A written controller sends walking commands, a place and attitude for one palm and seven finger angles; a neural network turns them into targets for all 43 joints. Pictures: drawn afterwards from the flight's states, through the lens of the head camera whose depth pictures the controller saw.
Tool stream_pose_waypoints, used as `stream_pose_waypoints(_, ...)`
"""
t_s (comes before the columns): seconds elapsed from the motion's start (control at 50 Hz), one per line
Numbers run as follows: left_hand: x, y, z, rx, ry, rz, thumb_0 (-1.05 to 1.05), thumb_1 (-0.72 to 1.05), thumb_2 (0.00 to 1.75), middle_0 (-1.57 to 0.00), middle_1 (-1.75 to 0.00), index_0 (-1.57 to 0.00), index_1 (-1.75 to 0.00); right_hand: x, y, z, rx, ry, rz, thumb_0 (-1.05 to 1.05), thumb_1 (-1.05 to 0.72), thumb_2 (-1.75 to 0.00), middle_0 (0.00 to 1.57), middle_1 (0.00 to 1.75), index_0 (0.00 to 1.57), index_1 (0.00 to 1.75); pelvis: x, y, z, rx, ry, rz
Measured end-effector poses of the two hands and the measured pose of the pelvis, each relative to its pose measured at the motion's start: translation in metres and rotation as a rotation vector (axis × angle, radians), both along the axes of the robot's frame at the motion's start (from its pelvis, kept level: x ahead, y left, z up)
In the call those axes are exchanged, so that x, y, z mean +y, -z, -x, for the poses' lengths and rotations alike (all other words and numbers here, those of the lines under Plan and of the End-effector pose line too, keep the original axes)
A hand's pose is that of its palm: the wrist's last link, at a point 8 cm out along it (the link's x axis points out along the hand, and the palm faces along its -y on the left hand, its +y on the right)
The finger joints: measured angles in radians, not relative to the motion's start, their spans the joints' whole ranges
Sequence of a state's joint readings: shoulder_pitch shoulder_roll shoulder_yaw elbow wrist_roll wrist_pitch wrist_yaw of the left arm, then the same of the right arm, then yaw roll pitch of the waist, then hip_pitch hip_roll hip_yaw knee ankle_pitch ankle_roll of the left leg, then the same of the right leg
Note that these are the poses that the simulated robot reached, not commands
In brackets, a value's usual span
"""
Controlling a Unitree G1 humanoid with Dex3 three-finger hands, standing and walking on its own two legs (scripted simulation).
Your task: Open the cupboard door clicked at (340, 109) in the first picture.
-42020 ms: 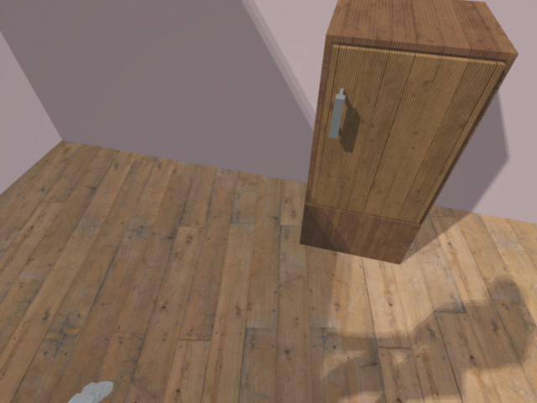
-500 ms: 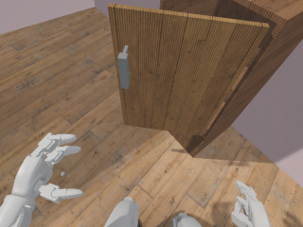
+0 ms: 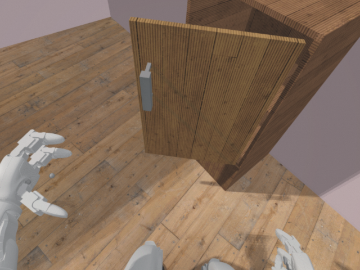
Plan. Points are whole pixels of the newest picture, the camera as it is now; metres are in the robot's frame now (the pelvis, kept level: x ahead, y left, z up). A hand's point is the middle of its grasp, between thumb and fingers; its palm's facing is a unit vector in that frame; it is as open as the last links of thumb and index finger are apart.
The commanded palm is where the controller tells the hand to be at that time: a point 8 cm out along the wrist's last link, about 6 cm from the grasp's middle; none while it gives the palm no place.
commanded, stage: raise the hand with hooked fingers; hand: left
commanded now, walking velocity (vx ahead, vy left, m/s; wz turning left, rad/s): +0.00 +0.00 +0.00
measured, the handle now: (148, 87) +0.58 +0.13 +0.04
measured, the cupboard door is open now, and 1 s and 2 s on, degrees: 44 44 44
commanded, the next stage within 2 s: move the hooked fingers beside the handle in 0.52 s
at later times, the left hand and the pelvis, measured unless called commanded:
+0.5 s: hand (65, 169) +0.30 +0.25 +0.06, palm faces -0.05 -1.00 -0.06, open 13.9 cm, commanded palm +0.28 +0.30 +0.06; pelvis +0.02 -0.01 +0.00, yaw +0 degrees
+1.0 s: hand (86, 146) +0.36 +0.23 +0.05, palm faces -0.08 -1.00 -0.03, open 13.9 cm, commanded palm +0.34 +0.28 +0.05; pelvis +0.02 -0.01 +0.00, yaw -1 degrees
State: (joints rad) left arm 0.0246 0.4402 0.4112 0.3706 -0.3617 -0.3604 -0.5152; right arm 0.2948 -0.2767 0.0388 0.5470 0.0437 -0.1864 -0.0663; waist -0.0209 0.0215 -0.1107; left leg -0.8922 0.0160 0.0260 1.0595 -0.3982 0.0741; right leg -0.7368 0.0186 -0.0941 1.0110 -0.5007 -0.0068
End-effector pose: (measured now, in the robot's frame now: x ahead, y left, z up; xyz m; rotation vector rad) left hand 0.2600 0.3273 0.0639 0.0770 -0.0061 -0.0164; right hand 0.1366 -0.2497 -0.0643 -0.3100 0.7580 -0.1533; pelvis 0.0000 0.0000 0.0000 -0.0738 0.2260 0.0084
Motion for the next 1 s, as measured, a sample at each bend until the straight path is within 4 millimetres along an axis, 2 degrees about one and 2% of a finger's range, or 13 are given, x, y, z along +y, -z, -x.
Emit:
stream_pose_waypoints(0.08, 0.004, 0.003, -0.009, 0.064, 0.009, 0.019, -0.02, -0.50, 0.30, -0.30, -1.20, -0.30, -1.20, -0.008, 0.001, 0.006, 0.024, 0.024, 0.000, 0.01, -0.90, -0.90, 0.20, 0.30, 0.20, 0.31, -0.003, -0.002, -0.002, 0.006, 0.001, -0.001)
stream_pose_waypoints(0.2, -0.011, 0.009, -0.014, 0.086, 0.058, 0.027, -0.02, -0.50, 0.30, -0.30, -1.20, -0.30, -1.20, -0.017, -0.001, 0.006, 0.019, 0.037, 0.004, 0.01, -0.90, -0.90, 0.20, 0.30, 0.20, 0.30, -0.005, -0.003, -0.008, 0.019, 0.012, -0.006)
stream_pose_waypoints(0.3, -0.014, 0.010, -0.017, 0.040, 0.023, 0.029, -0.02, -0.50, 0.30, -0.31, -1.20, -0.30, -1.20, -0.020, 0.002, -0.001, 0.019, 0.028, 0.005, 0.01, -0.90, -0.90, 0.20, 0.30, 0.20, 0.30, -0.009, 0.000, -0.011, 0.025, 0.012, -0.009)
stream_pose_waypoints(0.52, -0.017, 0.004, -0.019, 0.051, 0.028, 0.019, -0.02, -0.50, 0.30, -0.31, -1.20, -0.30, -1.20, -0.016, 0.004, -0.022, -0.010, 0.009, -0.030, 0.01, -0.90, -0.90, 0.20, 0.30, 0.20, 0.30, -0.014, -0.001, -0.018, 0.031, 0.011, -0.013)
stream_pose_waypoints(0.62, -0.014, 0.012, -0.021, 0.064, 0.006, 0.045, -0.02, -0.50, 0.30, -0.31, -1.20, -0.30, -1.20, -0.016, 0.006, -0.027, -0.010, 0.000, -0.027, 0.01, -0.90, -0.90, 0.20, 0.30, 0.20, 0.30, -0.015, 0.002, -0.017, 0.036, 0.008, -0.011)
stream_pose_waypoints(0.7, -0.020, 0.019, -0.024, 0.080, 0.031, 0.041, -0.02, -0.50, 0.30, -0.30, -1.20, -0.30, -1.20, -0.017, 0.008, -0.027, -0.002, 0.001, -0.017, 0.01, -0.90, -0.90, 0.20, 0.30, 0.20, 0.30, -0.015, 0.003, -0.017, 0.039, 0.005, -0.009)
stream_pose_waypoints(0.86, -0.032, 0.012, -0.056, 0.020, 0.055, 0.042, -0.02, -0.50, 0.30, -0.31, -1.20, -0.30, -1.20, -0.018, 0.013, -0.016, 0.040, 0.023, -0.001, 0.01, -0.90, -0.90, 0.20, 0.30, 0.20, 0.30, -0.012, 0.005, -0.015, 0.043, 0.004, -0.007)
stream_pose_waypoints(1.0, -0.039, 0.011, -0.081, 0.067, 0.064, 0.040, -0.02, -0.50, 0.30, -0.31, -1.20, -0.30, -1.20, -0.018, 0.015, 0.001, 0.089, 0.067, -0.018, 0.01, -0.90, -0.90, 0.20, 0.30, 0.20, 0.30, -0.010, 0.001, -0.019, 0.051, 0.017, -0.014)
